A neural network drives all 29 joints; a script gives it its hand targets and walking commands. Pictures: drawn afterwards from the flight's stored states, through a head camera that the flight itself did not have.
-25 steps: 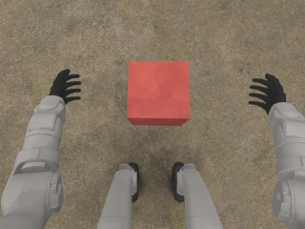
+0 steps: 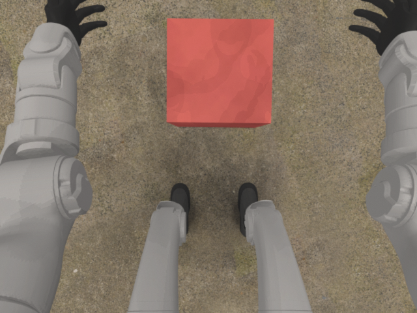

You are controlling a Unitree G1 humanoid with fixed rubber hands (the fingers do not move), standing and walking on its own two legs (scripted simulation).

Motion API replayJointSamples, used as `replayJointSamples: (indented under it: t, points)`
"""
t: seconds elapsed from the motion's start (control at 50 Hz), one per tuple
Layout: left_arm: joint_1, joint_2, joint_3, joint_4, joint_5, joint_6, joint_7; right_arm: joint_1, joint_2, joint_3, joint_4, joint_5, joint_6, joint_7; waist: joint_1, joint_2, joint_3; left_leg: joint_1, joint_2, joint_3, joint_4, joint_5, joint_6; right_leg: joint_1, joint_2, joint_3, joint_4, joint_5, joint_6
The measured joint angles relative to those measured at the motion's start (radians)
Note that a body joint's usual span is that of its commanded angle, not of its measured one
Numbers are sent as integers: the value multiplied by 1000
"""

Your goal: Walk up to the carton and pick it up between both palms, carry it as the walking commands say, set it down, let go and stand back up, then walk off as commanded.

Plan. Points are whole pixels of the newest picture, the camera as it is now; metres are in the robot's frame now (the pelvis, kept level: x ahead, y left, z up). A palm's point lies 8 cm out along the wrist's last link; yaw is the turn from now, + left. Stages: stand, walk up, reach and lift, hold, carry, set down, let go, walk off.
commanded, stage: reach and lift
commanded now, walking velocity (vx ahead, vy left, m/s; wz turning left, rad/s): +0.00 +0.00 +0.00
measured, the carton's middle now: (218, 81) +0.57 -0.02 -0.53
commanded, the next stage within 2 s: none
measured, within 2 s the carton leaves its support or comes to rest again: neither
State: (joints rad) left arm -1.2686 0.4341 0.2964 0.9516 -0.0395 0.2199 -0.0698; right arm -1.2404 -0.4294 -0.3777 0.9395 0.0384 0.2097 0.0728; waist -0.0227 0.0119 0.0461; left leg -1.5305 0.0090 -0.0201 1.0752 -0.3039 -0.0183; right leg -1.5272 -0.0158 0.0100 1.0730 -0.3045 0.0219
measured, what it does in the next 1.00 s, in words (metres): lowers itself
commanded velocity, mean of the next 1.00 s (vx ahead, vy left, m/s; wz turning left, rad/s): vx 0.00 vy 0.00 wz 0.00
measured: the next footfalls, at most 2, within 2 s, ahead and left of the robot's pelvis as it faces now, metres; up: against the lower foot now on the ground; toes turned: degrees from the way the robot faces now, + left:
none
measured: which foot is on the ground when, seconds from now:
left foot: down 0.00-1.00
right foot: down 0.00-1.00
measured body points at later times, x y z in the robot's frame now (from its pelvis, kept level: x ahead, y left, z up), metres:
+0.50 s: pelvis -0.02 +0.01 -0.10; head +0.33 -0.01 +0.18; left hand +0.56 +0.22 -0.21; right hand +0.54 -0.27 -0.21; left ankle +0.07 +0.13 -0.62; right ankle +0.07 -0.13 -0.62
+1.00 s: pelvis -0.03 +0.00 -0.23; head +0.34 -0.01 +0.03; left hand +0.56 +0.22 -0.37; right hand +0.53 -0.26 -0.37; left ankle +0.07 +0.13 -0.62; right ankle +0.07 -0.13 -0.62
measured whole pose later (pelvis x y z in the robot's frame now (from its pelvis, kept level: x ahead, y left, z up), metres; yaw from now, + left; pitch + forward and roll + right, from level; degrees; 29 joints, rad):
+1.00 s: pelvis -0.03 +0.00 -0.23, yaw +0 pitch +43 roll +1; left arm -1.44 0.49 0.21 1.03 -0.14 0.19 -0.01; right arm -1.41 -0.49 -0.25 1.02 0.15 0.17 0.00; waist -0.03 0.00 0.22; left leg -2.18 -0.01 -0.03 2.00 -0.57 -0.03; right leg -2.19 0.02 0.05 2.00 -0.56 0.05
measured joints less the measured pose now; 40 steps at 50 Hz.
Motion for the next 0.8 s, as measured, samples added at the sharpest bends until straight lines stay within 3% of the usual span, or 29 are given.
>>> replayJointSamples:
  t: [0.3,0.58,0.8]
  points:
    - [8,-29,62,-32,48,0,-6,11,11,-36,-35,-33,-9,21,-5,1,-46,-173,-8,7,146,-46,4,-177,6,23,147,-44,11]
    - [-75,25,-13,-7,-38,17,38,-87,-42,47,4,36,9,-23,0,3,22,-438,-15,7,559,-183,1,-446,21,42,561,-177,21]
    - [-121,48,-59,25,-86,9,55,-124,-61,97,27,87,3,-53,-1,-6,85,-571,-19,3,779,-243,-6,-583,34,48,782,-234,25]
